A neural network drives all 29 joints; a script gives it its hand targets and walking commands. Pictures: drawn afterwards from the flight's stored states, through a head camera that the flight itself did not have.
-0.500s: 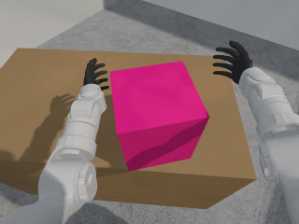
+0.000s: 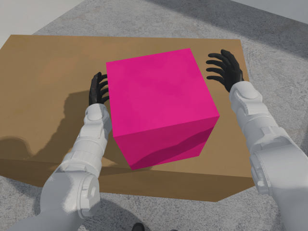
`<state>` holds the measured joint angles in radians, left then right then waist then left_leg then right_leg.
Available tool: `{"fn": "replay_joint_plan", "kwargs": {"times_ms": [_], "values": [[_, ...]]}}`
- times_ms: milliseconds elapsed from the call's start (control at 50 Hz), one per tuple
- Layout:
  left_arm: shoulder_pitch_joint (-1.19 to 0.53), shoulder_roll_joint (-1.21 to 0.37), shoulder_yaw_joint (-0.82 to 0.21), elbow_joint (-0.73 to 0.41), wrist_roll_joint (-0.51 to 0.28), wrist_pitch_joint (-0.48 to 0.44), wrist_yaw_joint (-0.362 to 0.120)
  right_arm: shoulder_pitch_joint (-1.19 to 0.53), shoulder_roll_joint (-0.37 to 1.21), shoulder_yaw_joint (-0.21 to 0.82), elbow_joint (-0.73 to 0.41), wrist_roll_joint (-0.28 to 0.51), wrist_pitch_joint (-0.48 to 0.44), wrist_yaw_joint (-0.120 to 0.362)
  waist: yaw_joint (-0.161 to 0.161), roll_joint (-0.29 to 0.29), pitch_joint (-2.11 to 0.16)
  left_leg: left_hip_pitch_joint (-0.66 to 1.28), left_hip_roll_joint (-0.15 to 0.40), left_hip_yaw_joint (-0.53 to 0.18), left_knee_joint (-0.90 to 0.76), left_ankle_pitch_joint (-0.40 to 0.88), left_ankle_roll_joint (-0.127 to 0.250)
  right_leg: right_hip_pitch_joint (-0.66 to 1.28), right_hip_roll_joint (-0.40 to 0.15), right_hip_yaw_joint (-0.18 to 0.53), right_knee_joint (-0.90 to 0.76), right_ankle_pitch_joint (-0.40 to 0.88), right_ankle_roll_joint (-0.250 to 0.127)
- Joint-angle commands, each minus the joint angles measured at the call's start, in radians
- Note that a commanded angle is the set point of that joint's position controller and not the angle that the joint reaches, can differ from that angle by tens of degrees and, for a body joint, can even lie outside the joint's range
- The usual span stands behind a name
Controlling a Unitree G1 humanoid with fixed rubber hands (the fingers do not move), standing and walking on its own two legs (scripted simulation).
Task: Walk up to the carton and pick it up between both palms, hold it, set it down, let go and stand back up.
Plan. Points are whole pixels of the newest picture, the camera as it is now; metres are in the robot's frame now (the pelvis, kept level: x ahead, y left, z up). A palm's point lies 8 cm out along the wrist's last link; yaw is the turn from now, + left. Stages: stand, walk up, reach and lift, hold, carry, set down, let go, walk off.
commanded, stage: reach and lift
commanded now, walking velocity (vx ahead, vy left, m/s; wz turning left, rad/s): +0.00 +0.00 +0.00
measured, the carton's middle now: (158, 115) +0.41 +0.04 +0.01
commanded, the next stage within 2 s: none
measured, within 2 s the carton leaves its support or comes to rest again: neither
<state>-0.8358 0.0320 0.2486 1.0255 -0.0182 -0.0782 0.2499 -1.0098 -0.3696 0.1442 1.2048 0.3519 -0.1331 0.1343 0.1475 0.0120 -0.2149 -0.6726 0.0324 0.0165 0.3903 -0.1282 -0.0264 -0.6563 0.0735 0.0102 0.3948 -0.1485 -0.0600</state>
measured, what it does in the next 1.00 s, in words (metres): stands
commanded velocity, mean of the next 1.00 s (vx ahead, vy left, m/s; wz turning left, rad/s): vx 0.00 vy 0.00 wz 0.00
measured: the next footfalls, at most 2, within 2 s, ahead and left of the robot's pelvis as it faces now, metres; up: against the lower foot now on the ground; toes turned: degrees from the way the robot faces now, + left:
none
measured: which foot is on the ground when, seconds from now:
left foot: down 0.00-1.00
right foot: down 0.00-1.00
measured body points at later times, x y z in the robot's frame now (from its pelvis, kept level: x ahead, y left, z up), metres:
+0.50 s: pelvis +0.00 +0.00 +0.00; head +0.11 -0.02 +0.44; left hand +0.42 +0.20 +0.04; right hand +0.50 -0.09 +0.07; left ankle +0.01 +0.13 -0.73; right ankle -0.01 -0.08 -0.73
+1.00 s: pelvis +0.01 +0.00 +0.01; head +0.09 -0.01 +0.45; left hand +0.40 +0.21 +0.05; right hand +0.49 -0.09 +0.07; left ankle +0.01 +0.13 -0.73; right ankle -0.01 -0.08 -0.73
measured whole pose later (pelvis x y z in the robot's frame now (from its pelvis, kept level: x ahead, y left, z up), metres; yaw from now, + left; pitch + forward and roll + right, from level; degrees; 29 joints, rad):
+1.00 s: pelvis +0.01 +0.00 +0.01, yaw +0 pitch +18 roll +0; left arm -0.76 -0.12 0.54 0.90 0.33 -0.09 0.20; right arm -0.96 -0.13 -0.42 1.23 -0.28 -0.24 0.13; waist 0.15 0.01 -0.16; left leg -0.55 0.03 0.02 0.38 -0.14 -0.03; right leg -0.51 0.07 0.01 0.35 -0.15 -0.06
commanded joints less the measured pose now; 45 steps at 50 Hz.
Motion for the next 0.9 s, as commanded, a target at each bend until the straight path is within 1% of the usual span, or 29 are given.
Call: {"fn": "replay_joint_plan", "kwargs": {"times_ms": [0,20,40,80,100,140,160,220,260,300,340,360,380,400,420,460,480,540,580,600,640,680,700,720,740,780,840,860,880], "values": [[-0.373,0.038,-0.001,-0.132,-0.011,-0.076,-0.023,-0.533,-0.113,-0.044,-0.105,-0.069,-0.071,-0.014,0.132,-0.176,-0.792,0.173,0.008,0.079,0.1,0.415,-0.035,0.495,-0.007,0.003,0.09,0.54,0.054],[-0.361,0.034,0.005,-0.122,0.022,-0.073,-0.024,-0.491,-0.099,-0.03,-0.048,-0.067,-0.06,-0.016,0.126,-0.161,-0.737,0.172,0.009,0.083,0.102,0.415,-0.036,0.502,-0.01,0.007,0.1,0.575,0.065],[-0.357,0.068,0.036,-0.12,0.02,-0.082,-0.036,-0.504,-0.088,-0.005,-0.103,-0.058,-0.07,-0.021,0.157,-0.18,-0.768,0.119,-0.003,0.087,0.094,0.438,-0.029,0.59,-0.014,0.025,0.121,0.643,0.069],[-0.344,0.044,0.019,-0.055,0.03,-0.073,-0.049,-0.471,-0.093,-0.04,-0.021,-0.073,-0.051,-0.027,0.119,-0.19,-0.656,0.084,0.0,0.082,0.068,0.343,-0.018,0.565,-0.037,0.035,0.106,0.595,0.081],[-0.365,0.022,-0.008,-0.128,-0.009,-0.098,-0.047,-0.538,-0.082,-0.043,-0.118,-0.074,-0.079,-0.022,0.134,-0.193,-0.757,0.067,-0.007,0.083,0.073,0.387,-0.024,0.619,-0.034,0.022,0.116,0.627,0.079],[-0.426,-0.026,-0.047,-0.254,-0.008,-0.115,-0.034,-0.536,-0.07,-0.067,-0.112,-0.084,-0.094,-0.026,0.089,-0.135,-0.836,0.187,0.004,0.076,0.09,0.448,-0.045,0.549,-0.014,-0.005,0.106,0.613,0.064],[-0.415,0.003,-0.019,-0.21,-0.004,-0.113,-0.033,-0.544,-0.09,-0.042,-0.09,-0.063,-0.093,-0.016,0.121,-0.155,-0.82,0.169,0.01,0.08,0.097,0.468,-0.041,0.512,-0.011,0.001,0.112,0.602,0.063],[-0.325,-0.076,0.0,-0.144,0.034,-0.104,-0.042,-0.508,-0.009,-0.047,-0.094,-0.095,-0.09,-0.019,0.131,-0.178,-0.785,0.19,0.011,0.087,0.103,0.497,-0.03,0.497,-0.013,0.005,0.1,0.651,0.076],[-0.382,-0.061,0.025,-0.149,0.045,-0.11,-0.053,-0.535,0.012,-0.071,-0.089,-0.114,-0.085,-0.02,0.111,-0.193,-0.73,0.138,0.005,0.087,0.084,0.41,-0.01,0.539,-0.029,0.013,0.108,0.64,0.09],[-0.393,-0.06,0.031,-0.197,0.062,-0.119,-0.038,-0.526,0.039,-0.101,-0.073,-0.138,-0.079,-0.035,0.111,-0.149,-0.744,0.13,0.005,0.091,0.069,0.373,-0.022,0.561,-0.024,0.004,0.103,0.55,0.077],[-0.396,-0.086,0.048,-0.201,0.082,-0.111,-0.044,-0.53,0.066,-0.108,-0.114,-0.159,-0.075,-0.035,0.127,-0.172,-0.76,0.167,0.005,0.086,0.064,0.418,-0.016,0.546,-0.026,0.005,0.1,0.616,0.08],[-0.418,-0.097,0.043,-0.203,0.079,-0.111,-0.047,-0.532,0.082,-0.137,-0.084,-0.17,-0.073,-0.043,0.102,-0.154,-0.759,0.172,0.006,0.089,0.07,0.406,-0.022,0.546,-0.027,0.001,0.095,0.572,0.075],[-0.408,-0.133,0.04,-0.216,0.081,-0.117,-0.051,-0.553,0.108,-0.138,-0.122,-0.183,-0.089,-0.029,0.121,-0.14,-0.784,0.189,0.003,0.095,0.082,0.446,-0.029,0.564,-0.021,-0.01,0.097,0.592,0.064],[-0.397,-0.161,0.029,-0.21,0.103,-0.107,-0.059,-0.51,0.103,-0.177,-0.071,-0.216,-0.091,-0.037,0.075,-0.137,-0.719,0.223,0.007,0.083,0.073,0.455,-0.034,0.528,-0.021,-0.021,0.086,0.604,0.07],[-0.412,-0.166,0.036,-0.178,0.125,-0.105,-0.063,-0.528,0.135,-0.191,-0.085,-0.251,-0.087,-0.034,0.084,-0.128,-0.696,0.22,0.002,0.095,0.061,0.403,-0.028,0.548,-0.03,-0.023,0.068,0.551,0.063],[-0.399,-0.129,0.09,-0.192,0.172,-0.093,-0.044,-0.476,0.082,-0.264,-0.08,-0.305,-0.075,-0.057,0.056,-0.109,-0.69,0.252,0.005,0.096,0.047,0.368,-0.029,0.504,-0.023,-0.024,0.041,0.444,0.055],[-0.427,-0.163,0.082,-0.283,0.17,-0.092,-0.034,-0.527,0.093,-0.278,-0.147,-0.32,-0.096,-0.068,0.043,-0.111,-0.762,0.287,0.012,0.086,0.061,0.429,-0.038,0.504,-0.006,-0.037,0.044,0.476,0.053],[-0.423,-0.234,0.08,-0.287,0.187,-0.085,-0.044,-0.548,0.159,-0.304,-0.158,-0.378,-0.092,-0.046,0.086,-0.1,-0.757,0.379,0.023,0.084,0.085,0.508,-0.042,0.421,0.001,-0.061,0.024,0.434,0.037],[-0.39,-0.274,0.104,-0.277,0.239,-0.059,-0.054,-0.497,0.187,-0.361,-0.112,-0.439,-0.078,-0.033,0.071,-0.085,-0.713,0.395,0.021,0.08,0.067,0.518,-0.035,0.45,-0.016,-0.064,0.018,0.443,0.041],[-0.38,-0.28,0.131,-0.273,0.267,-0.062,-0.056,-0.488,0.197,-0.389,-0.12,-0.473,-0.086,-0.031,0.066,-0.12,-0.712,0.397,0.022,0.086,0.051,0.48,-0.028,0.471,-0.014,-0.069,0.002,0.409,0.039],[-0.391,-0.393,0.096,-0.274,0.284,-0.061,-0.088,-0.513,0.358,-0.365,-0.149,-0.518,-0.1,-0.004,0.078,-0.115,-0.701,0.392,0.012,0.096,0.065,0.53,-0.026,0.485,-0.019,-0.068,0.008,0.49,0.038],[-0.393,-0.458,0.101,-0.26,0.332,-0.059,-0.119,-0.461,0.448,-0.444,-0.106,-0.6,-0.108,0.013,0.023,-0.116,-0.69,0.382,0.013,0.087,0.037,0.471,-0.018,0.504,-0.034,-0.07,0.016,0.499,0.048],[-0.417,-0.484,0.093,-0.273,0.337,-0.062,-0.123,-0.513,0.46,-0.423,-0.142,-0.606,-0.126,0.026,0.051,-0.11,-0.709,0.368,0.004,0.107,0.028,0.473,-0.024,0.526,-0.041,-0.072,0.007,0.499,0.045],[-0.44,-0.443,0.109,-0.279,0.335,-0.063,-0.119,-0.478,0.432,-0.468,-0.115,-0.648,-0.122,0.011,0.02,-0.129,-0.664,0.37,0.003,0.109,0.029,0.444,-0.015,0.549,-0.042,-0.076,0.011,0.514,0.052],[-0.4,-0.554,0.12,-0.237,0.364,-0.055,-0.145,-0.499,0.587,-0.404,-0.123,-0.648,-0.124,0.05,0.077,-0.168,-0.64,0.347,0.003,0.112,0.017,0.464,-0.006,0.589,-0.036,-0.065,0.02,0.539,0.054],[-0.438,-0.63,0.029,-0.273,0.346,-0.071,-0.151,-0.502,0.632,-0.48,-0.075,-0.707,-0.154,0.052,0.0,-0.096,-0.688,0.424,0.012,0.098,0.035,0.538,-0.037,0.517,-0.033,-0.102,0.011,0.518,0.035],[-0.38,-0.624,0.051,-0.234,0.361,-0.068,-0.148,-0.437,0.658,-0.475,-0.018,-0.726,-0.17,0.051,0.046,-0.082,-0.671,0.44,0.015,0.109,0.063,0.602,-0.027,0.483,-0.031,-0.086,0.0,0.511,0.026],[-0.387,-0.632,0.026,-0.251,0.353,-0.066,-0.154,-0.439,0.666,-0.486,-0.03,-0.741,-0.18,0.052,0.006,-0.108,-0.64,0.435,0.014,0.102,0.056,0.568,-0.025,0.509,-0.025,-0.095,0.003,0.517,0.028],[-0.348,-0.63,0.037,-0.227,0.369,-0.063,-0.157,-0.401,0.675,-0.475,-0.026,-0.735,-0.175,0.058,0.03,-0.1,-0.641,0.441,0.011,0.113,0.052,0.544,-0.02,0.514,-0.033,-0.089,-0.002,0.528,0.036]]}}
